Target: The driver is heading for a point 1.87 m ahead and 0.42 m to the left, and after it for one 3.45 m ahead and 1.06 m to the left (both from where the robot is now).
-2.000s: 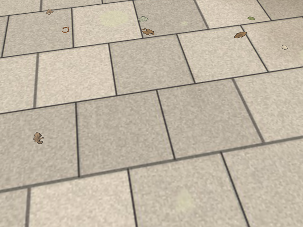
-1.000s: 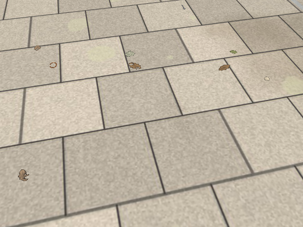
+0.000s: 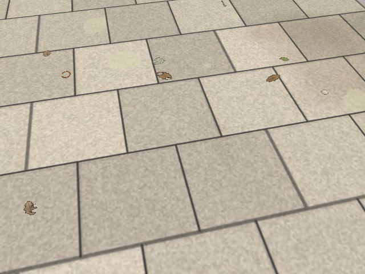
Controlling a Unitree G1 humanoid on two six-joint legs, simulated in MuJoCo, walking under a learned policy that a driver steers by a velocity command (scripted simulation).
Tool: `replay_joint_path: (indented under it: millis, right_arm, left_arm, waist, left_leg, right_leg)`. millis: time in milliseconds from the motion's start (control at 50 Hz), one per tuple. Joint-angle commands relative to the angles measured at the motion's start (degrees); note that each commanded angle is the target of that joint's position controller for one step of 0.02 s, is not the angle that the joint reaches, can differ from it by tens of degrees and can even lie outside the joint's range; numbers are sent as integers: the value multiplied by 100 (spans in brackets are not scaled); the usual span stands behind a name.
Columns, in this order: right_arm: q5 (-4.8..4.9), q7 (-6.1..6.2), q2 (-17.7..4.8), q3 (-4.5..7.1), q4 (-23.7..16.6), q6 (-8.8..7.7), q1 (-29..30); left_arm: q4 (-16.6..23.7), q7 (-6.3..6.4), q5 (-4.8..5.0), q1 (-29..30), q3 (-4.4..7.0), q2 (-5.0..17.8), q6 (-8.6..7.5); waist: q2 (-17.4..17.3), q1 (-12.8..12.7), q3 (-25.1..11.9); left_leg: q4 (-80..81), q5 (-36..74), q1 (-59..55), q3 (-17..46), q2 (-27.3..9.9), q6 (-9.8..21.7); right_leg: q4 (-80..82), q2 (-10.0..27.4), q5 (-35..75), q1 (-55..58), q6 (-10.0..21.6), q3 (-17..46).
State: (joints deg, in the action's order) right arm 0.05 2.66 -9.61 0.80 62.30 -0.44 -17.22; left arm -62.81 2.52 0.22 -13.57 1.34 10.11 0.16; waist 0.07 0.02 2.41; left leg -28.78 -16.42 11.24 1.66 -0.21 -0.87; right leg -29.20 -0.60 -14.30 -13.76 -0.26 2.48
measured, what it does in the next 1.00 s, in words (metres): stands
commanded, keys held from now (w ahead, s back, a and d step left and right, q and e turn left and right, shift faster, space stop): shift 0.92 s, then w+shift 0.08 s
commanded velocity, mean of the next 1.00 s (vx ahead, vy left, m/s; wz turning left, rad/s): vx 0.01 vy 0.00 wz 0.00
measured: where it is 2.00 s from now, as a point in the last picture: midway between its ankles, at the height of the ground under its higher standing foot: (173, 223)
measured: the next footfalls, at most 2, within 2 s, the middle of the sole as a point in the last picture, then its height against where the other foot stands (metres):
left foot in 1.62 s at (167, 273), level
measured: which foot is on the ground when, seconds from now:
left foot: down 0.00-1.00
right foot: down 0.00-1.00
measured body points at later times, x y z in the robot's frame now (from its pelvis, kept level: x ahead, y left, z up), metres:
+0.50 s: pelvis +0.00 +0.00 +0.00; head +0.02 +0.00 +0.45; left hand +0.01 +0.23 -0.16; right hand -0.01 -0.23 -0.16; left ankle -0.01 +0.13 -0.74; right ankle +0.02 -0.12 -0.74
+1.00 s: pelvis +0.01 +0.00 +0.00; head +0.02 +0.00 +0.45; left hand +0.00 +0.23 -0.16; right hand -0.02 -0.23 -0.16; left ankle -0.01 +0.13 -0.73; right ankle +0.01 -0.12 -0.73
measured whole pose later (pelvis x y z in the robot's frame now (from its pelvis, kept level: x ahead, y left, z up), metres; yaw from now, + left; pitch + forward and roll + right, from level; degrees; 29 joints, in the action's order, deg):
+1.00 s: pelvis +0.01 +0.00 +0.00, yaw +0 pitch +0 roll +0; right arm 1.0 2.8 -8.8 0.9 62.5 -0.9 -21.5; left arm -63.3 2.5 1.1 -17.9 1.0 9.4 -0.5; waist -0.1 0.1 0.3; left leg -33.0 -25.6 12.5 1.8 0.0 1.1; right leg -33.6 -0.7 -24.1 -15.0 1.3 2.2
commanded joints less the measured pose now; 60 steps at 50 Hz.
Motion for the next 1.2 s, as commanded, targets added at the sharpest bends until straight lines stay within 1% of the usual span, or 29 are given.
replay_joint_path:
  millis: [20, 420, 920, 940, 960, 980, 1000, 1020, 1040, 1060, 1080, 1100, 1120, 1140, 1160, 1180, 1200]
  right_arm:
    - [1, 14, -482, 73, -63, -26, -422]
    - [8, 15, -411, 54, -23, -34, -606]
    - [15, 14, -348, 44, -26, -45, -762]
    - [33, 27, -309, 46, 77, -31, -975]
    - [95, 42, -493, 113, 45, -22, -1003]
    - [131, 39, -597, 149, -36, -63, -991]
    - [169, 25, -567, 144, -140, -167, -958]
    - [190, 6, -526, 139, -253, -297, -868]
    - [169, -17, -595, 175, -274, -402, -932]
    - [151, -46, -721, 223, -263, -478, -1126]
    - [165, -77, -924, 288, -253, -534, -1321]
    - [218, -90, -1087, 349, -346, -560, -1150]
    - [233, -95, -1004, 332, -498, -570, -898]
    - [242, -111, -972, 315, -684, -568, -556]
    - [-176, -258, -1079, 402, -709, -375, -157]
    - [-210, -281, -1010, 437, -833, -308, 206]
    - [-211, -286, -839, 411, -1005, -351, 616]
  left_arm:
    - [94, 14, 1, -268, 69, 513, -32]
    - [41, 15, 7, -439, 25, 458, -40]
    - [47, 17, 13, -614, 5, 400, -52]
    - [-51, 28, 26, -811, 7, 368, -41]
    - [-57, 34, 97, -919, 76, 539, -39]
    - [11, 22, 131, -906, 113, 642, -92]
    - [137, 0, 165, -822, 106, 594, -209]
    - [293, -25, 187, -613, 91, 517, -349]
    - [400, -57, 176, -420, 98, 483, -466]
    - [557, -100, 164, -135, 83, 393, -559]
    - [766, -154, 174, 217, 34, 207, -642]
    - [868, -196, 207, 265, -9, 81, -709]
    - [903, -216, 203, 186, 6, 211, -761]
    - [887, -224, 234, -42, 18, 261, -804]
    - [836, -413, -248, -429, 60, 313, -651]
    - [543, -437, -233, -1254, 139, 300, -608]
    - [221, -365, -241, -2432, 257, 580, -635]
  waist:
    - [-17, -1, 109]
    - [-21, -3, 148]
    - [-23, -3, 184]
    - [-25, 0, -120]
    - [-45, -8, 75]
    - [-26, -1, 489]
    - [-23, 17, 774]
    - [-54, 58, 854]
    - [-161, 136, 740]
    - [-387, 268, 634]
    - [-832, 377, 574]
    - [-1311, 268, 579]
    - [-1180, 130, 606]
    - [-1086, -97, 642]
    - [-925, -356, 410]
    - [-602, -742, 421]
    - [361, -1275, 190]
  left_leg:
    - [553, 518, 320, -11, -26, 106]
    - [536, 534, 345, -21, -15, 110]
    - [509, 555, 367, -28, -6, 114]
    - [461, -685, 260, -167, 134, 185]
    - [372, -2276, 507, -115, 165, 344]
    - [403, -3263, 918, 149, -15, 522]
    - [446, -3366, 1117, 453, -251, 657]
    - [550, -2831, 1048, 630, -405, 724]
    - [714, -2448, 768, 803, -543, 815]
    - [1034, -2446, 387, 1145, -749, 972]
    - [1586, -2753, 29, 1836, -1182, 1215]
    - [1989, -2997, 135, 2627, -1746, 1448]
    - [2092, -2938, 497, 2792, -1905, 1475]
    - [2070, -2765, 793, 2496, -1798, 1355]
    - [1707, -2932, 1155, 1614, -1265, 1213]
    - [1068, -2518, 2055, 1044, -775, 1040]
    - [-632, -1708, 3216, 352, -227, 855]
  right_leg:
    - [506, 83, 557, 87, 149, 44]
    - [485, 76, 563, 61, 141, 15]
    - [449, 74, 587, 45, 130, -10]
    - [400, -75, -745, 147, 186, -154]
    - [310, -139, -2457, -142, 312, -155]
    - [354, 42, -3433, -568, 457, 108]
    - [381, 262, -3489, -818, 552, 384]
    - [372, 363, -2856, -935, 552, 462]
    - [246, 346, -2246, -1084, 507, 365]
    - [-75, 200, -1745, -1396, 406, 102]
    - [-644, 15, -1130, -1739, 297, -281]
    - [-1229, 69, -638, -1695, 373, -455]
    - [-1419, 227, -700, -1463, 509, -338]
    - [-1094, 244, -898, -1085, 638, -381]
    - [-17, -22, -1109, -141, 660, -822]
    - [278, -249, -475, 1349, 592, -989]
    - [703, 375, -1016, 2806, 644, 57]
Over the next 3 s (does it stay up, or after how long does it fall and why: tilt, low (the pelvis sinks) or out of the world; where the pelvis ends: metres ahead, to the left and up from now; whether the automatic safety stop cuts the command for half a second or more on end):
stays up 1.53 0.38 -0.04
